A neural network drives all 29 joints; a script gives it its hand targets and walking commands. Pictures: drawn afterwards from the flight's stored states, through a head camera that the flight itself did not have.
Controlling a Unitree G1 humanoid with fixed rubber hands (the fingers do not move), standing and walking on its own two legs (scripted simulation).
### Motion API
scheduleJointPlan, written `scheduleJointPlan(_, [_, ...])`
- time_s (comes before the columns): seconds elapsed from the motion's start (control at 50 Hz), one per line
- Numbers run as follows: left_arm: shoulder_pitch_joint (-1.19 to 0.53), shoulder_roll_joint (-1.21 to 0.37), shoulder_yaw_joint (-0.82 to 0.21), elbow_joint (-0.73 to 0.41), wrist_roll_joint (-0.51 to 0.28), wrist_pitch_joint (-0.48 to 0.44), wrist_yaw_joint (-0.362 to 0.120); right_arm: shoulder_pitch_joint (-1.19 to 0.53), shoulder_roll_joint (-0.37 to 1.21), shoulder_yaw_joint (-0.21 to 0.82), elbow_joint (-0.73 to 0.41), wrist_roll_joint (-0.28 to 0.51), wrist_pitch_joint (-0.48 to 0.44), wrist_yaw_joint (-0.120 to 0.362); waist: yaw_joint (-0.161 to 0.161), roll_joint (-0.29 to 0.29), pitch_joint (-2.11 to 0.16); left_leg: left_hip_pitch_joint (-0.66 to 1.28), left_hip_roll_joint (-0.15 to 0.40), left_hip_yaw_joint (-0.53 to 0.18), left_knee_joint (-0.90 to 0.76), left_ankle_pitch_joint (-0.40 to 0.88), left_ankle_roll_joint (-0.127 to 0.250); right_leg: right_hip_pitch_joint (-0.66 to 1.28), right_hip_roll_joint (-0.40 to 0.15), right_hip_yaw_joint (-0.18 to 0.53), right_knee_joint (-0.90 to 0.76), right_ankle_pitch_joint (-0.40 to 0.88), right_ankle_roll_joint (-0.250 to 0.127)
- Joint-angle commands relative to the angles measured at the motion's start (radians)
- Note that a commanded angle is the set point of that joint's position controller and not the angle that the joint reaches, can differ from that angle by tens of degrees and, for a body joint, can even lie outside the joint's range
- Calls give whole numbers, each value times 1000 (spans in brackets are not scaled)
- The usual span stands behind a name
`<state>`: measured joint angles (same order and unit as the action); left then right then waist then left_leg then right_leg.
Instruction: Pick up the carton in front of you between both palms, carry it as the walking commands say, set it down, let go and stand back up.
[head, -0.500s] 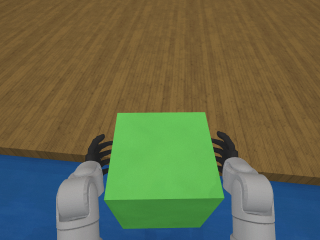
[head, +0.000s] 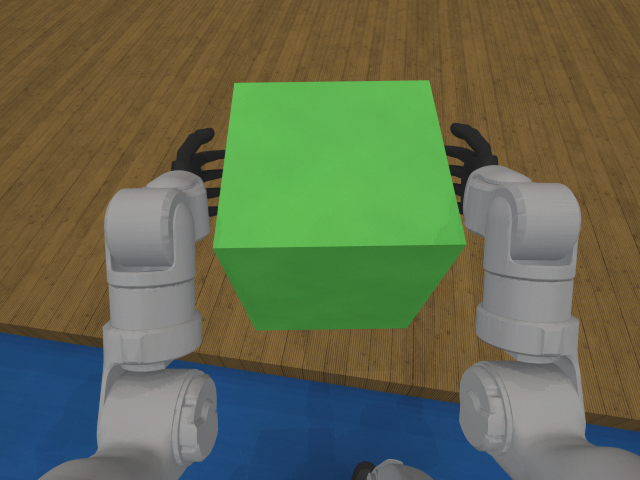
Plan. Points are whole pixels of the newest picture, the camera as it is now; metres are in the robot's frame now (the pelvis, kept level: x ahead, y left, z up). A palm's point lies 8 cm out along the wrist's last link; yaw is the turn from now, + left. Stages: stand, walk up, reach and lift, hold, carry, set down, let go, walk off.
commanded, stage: carry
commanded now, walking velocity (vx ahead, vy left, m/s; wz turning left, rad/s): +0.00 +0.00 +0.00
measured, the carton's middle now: (331, 221) +0.40 +0.00 +0.10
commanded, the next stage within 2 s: none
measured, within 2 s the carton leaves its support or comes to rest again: neither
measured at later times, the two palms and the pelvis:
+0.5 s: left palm (181, 153) +0.48 +0.20 +0.14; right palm (416, 134) +0.50 -0.10 +0.15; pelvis +0.10 +0.03 +0.00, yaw +2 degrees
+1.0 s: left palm (212, 54) +0.71 +0.20 +0.14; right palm (397, 56) +0.70 -0.10 +0.14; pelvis +0.34 +0.06 -0.01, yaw +2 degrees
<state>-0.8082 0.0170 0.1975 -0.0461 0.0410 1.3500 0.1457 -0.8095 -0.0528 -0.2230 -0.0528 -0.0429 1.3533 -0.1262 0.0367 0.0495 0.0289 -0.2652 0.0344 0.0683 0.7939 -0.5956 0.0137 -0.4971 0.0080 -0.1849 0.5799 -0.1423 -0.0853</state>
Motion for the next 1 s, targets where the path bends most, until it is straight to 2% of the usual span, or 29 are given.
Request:
scheduleJointPlan(0.0, [-778, -926, -554, -28, -470, -5, -237, -784, 956, 579, 0, 438, 9, 200, -18, -225, -577, -86, -8, -45, -176, 26, 27, 585, -296, 343, -123, 584, -127])
scheduleJointPlan(0.06, [-875, -1016, -512, 8, -470, -9, -227, -829, 1079, 543, 81, 435, -2, 195, -39, -140, -642, 96, 21, -37, -327, 322, 33, 522, -237, 214, -74, 488, -65])
scheduleJointPlan(0.1, [-905, -1054, -507, 36, -457, -17, -222, -859, 1121, 530, 100, 431, -15, 195, -36, -62, -651, 132, 55, -54, -217, 575, 16, 507, -201, 180, 8, 696, -52])
scheduleJointPlan(0.12, [-890, -1063, -497, 55, -441, -23, -217, -858, 1139, 524, 115, 435, -19, 198, -37, -61, -662, 136, 56, -50, -190, 658, 10, 505, -193, 172, 33, 766, -48])
scheduleJointPlan(0.16, [-851, -1075, -481, 83, -408, -33, -208, -842, 1162, 517, 137, 435, -29, 204, -37, -78, -691, 99, 56, -53, -160, 713, 4, 551, -197, 172, 56, 871, -54])
scheduleJointPlan(0.2, [-840, -1088, -478, 71, -387, -45, -202, -839, 1178, 520, 122, 430, -42, 210, -34, -96, -692, 37, 43, -41, -189, 586, -4, 617, -211, 190, 34, 870, -78])
scheduleJointPlan(0.24, [-841, -1091, -489, 30, -376, -54, -194, -842, 1183, 531, 81, 427, -52, 211, -33, -108, -671, 13, 32, -22, -231, 486, -5, 645, -216, 195, 20, 808, -94])
scheduleJointPlan(0.3, [-812, -1063, -515, -59, -364, -59, -180, -826, 1150, 547, -15, 420, -56, 202, -31, -87, -684, 61, 36, -16, -228, 533, 7, 608, -193, 186, 55, 570, -109])
scheduleJointPlan(0.36, [-753, -1030, -553, -118, -352, -56, -170, -774, 1094, 568, -76, 402, -49, 197, -22, 8, -700, 155, 82, -43, -104, 898, 26, 488, -131, 148, 121, 246, -95])
scheduleJointPlan(0.4, [-727, -1024, -588, -134, -349, -55, -174, -731, 1063, 589, -84, 387, -47, 202, -3, 9, -698, 54, 90, -29, 19, 1043, 15, 552, -125, 181, 103, 175, -108])
scheduleJointPlan(0.42, [-723, -1025, -605, -135, -353, -55, -180, -718, 1052, 601, -85, 381, -47, 207, 13, -60, -685, -87, 58, -3, 85, 904, -11, 660, -171, 250, 63, 302, -136])
scheduleJointPlan(0.46, [-724, -1037, -640, -122, -381, -56, -196, -713, 1046, 620, -73, 377, -49, 218, 46, -300, -587, -489, -39, -21, 91, 2, -28, 899, -324, 469, -39, 550, -221])
scheduleJointPlan(0.48, [-734, -1046, -659, -124, -399, -56, -203, -724, 1040, 620, -68, 378, -52, 219, 55, -246, -566, -503, -30, -62, 27, -119, -2, 901, -358, 491, -41, 520, -222])
scheduleJointPlan(0.5, [-745, -1049, -673, -132, -413, -58, -208, -708, 1030, 611, -64, 378, -55, 219, 46, -175, -556, -400, -29, -70, -96, -106, 23, 802, -360, 458, -43, 434, -194])
scheduleJointPlan(0.54, [-806, -1057, -696, -162, -451, -58, -214, -656, 1022, 592, -47, 363, -57, 217, -40, -109, -568, 127, -31, -6, -446, 313, 65, 407, -265, 219, -4, 86, -59])
scheduleJointPlan(0.56, [-817, -1074, -703, -152, -468, -57, -219, -643, 1005, 581, -32, 348, -57, 214, -69, 53, -561, 407, 101, -211, -506, 288, 87, 113, -161, 86, 178, -90, 16])
scheduleJointPlan(0.58, [-848, -1086, -715, -160, -489, -48, -228, -637, 991, 572, -13, 324, -67, 208, -80, 334, -502, 575, 317, -513, -437, 827, 193, -210, -10, 26, 350, -396, 75])
scheduleJointPlan(0.6, [-858, -1087, -720, -122, -488, -49, -235, -638, 974, 554, -19, 316, -65, 203, -86, 232, -494, 668, 321, -448, -343, 1099, 238, -318, -14, 81, 478, -500, 60])
scheduleJointPlan(0.64, [-803, -1082, -694, -37, -494, -55, -242, -635, 971, 562, -23, 322, -63, 200, -108, 96, -492, 763, 259, -320, -276, 1213, 182, -445, -28, 92, 610, -445, 38])
scheduleJointPlan(0.68, [-765, -1081, -660, 6, -485, -58, -239, -674, 977, 573, -56, 350, -60, 206, -117, 100, -481, 802, 229, -273, -258, 1251, 153, -554, -32, 90, 700, -399, 36])
scheduleJointPlan(0.76, [-683, -1045, -588, 70, -406, -50, -212, -711, 1015, 588, -47, 408, -46, 231, -121, 54, -453, 729, 193, -247, -299, 1125, 181, -634, -19, 61, 768, -345, 45])
scheduleJointPlan(0.78, [-672, -1033, -568, 83, -383, -48, -206, -716, 1024, 592, -37, 420, -44, 239, -127, 89, -440, 722, 197, -249, -295, 1132, 202, -677, -9, 38, 840, -360, 37])
scheduleJointPlan(0.82, [-661, -1015, -542, 118, -344, -47, -196, -730, 1046, 595, 0, 442, -44, 256, -132, 91, -396, 699, 201, -256, -302, 1117, 222, -766, -22, 40, 931, -368, 20])
scheduleJointPlan(0.88, [-660, -986, -496, 165, -292, -51, -188, -781, 1079, 594, 54, 472, -57, 276, -124, 46, -265, 574, 177, -227, -379, 1072, 202, -815, -59, 50, 913, -413, -8])
scheduleJointPlan(0.9, [-652, -980, -479, 186, -277, -53, -187, -805, 1087, 593, 75, 483, -62, 281, -115, 29, -218, 503, 158, -176, -414, 1138, 182, -742, -57, 30, 814, -396, -19])
scheduleJointPlan(0.92, [-630, -990, -465, 211, -266, -56, -189, -840, 1109, 598, 78, 490, -68, 285, -64, -14, -240, 233, 124, -63, -457, 1401, 146, -322, -17, -25, 498, -318, -41])
scheduleJointPlan(0.94, [-629, -975, -445, 221, -258, -62, -189, -844, 1130, 592, 79, 499, -72, 288, -22, 0, -411, 112, 112, -57, -390, 1652, 148, 89, 87, -55, 432, -137, -28])
scheduleJointPlan(0.96, [-644, -994, -457, 170, -272, -66, -197, -893, 1138, 600, 52, 507, -77, 290, 60, 141, -463, 49, 148, 20, -128, 2014, 131, 344, 175, -99, 395, -202, -48])
scheduleJointPlan(0.98, [-733, -1009, -474, 114, -287, -81, -200, -955, 1162, 601, 12, 502, -89, 286, 117, 5, -599, -168, 48, -15, 267, 1840, 29, 572, -5, 283, 290, -182, -180])
